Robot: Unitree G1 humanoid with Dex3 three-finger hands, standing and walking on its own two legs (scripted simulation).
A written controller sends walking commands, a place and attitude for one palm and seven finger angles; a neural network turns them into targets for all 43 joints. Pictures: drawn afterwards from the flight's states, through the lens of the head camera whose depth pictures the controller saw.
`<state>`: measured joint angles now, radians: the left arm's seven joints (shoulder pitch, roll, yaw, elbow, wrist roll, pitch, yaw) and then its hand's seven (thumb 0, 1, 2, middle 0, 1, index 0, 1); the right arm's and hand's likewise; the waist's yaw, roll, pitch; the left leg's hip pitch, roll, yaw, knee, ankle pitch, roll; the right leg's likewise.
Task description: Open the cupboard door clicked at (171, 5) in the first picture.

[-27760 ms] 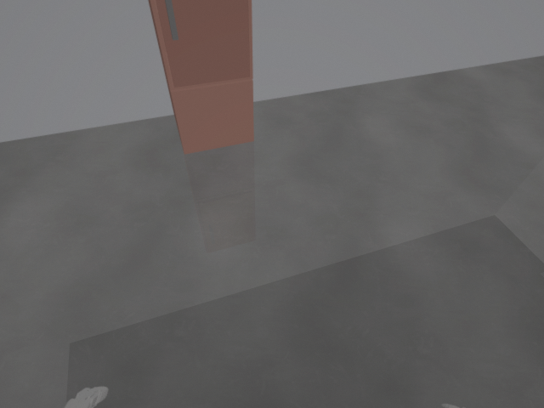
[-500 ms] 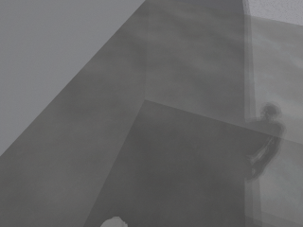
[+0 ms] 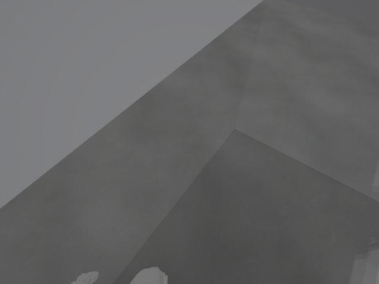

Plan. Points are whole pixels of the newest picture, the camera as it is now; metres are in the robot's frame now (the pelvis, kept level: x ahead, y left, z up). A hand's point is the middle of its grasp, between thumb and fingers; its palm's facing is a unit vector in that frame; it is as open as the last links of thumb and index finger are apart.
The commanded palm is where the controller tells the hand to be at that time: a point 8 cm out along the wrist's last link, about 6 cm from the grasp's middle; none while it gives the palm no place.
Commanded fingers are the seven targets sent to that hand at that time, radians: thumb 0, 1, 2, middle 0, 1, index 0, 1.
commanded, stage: turn to face it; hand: left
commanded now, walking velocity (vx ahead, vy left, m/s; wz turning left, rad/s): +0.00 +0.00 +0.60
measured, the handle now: out of the picture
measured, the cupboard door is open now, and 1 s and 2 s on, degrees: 47 47 47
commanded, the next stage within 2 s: none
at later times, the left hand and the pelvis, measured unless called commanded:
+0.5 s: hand out of the picture +0.06 +0.18 -0.15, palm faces +0.32 -0.90 -0.30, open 7.4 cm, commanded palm none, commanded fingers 0.00 0.90 0.90 -0.20 -0.30 -0.20 -0.30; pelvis +0.04 -0.05 +0.00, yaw +19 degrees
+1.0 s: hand out of the picture +0.02 +0.19 -0.16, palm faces +0.59 -0.76 -0.26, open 7.4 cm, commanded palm none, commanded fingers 0.00 0.90 0.90 -0.20 -0.30 -0.20 -0.30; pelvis +0.06 -0.05 +0.00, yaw +37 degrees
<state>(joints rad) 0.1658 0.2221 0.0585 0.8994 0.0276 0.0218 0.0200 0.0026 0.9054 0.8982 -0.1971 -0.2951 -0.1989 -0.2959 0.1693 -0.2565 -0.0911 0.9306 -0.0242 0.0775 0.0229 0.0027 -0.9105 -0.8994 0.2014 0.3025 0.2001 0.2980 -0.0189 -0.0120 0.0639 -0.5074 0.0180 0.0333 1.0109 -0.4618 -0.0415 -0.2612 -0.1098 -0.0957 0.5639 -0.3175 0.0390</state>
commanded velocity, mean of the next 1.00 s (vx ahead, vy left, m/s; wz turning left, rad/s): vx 0.00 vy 0.00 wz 0.60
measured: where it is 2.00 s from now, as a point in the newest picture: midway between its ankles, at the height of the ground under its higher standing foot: outside the picture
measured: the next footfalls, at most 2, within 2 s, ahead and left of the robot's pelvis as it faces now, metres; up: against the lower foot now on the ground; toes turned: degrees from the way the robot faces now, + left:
left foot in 0.12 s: +0.06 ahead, +0.13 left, +0.00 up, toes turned +10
right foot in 0.38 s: +0.11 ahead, -0.15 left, +0.00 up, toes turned +11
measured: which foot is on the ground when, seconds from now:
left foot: up 0.00-0.10, down 0.12-0.38, up 0.40-0.70, down 0.72-1.00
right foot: down 0.00-0.12, up 0.14-0.36, down 0.38-0.72, up 0.74-1.00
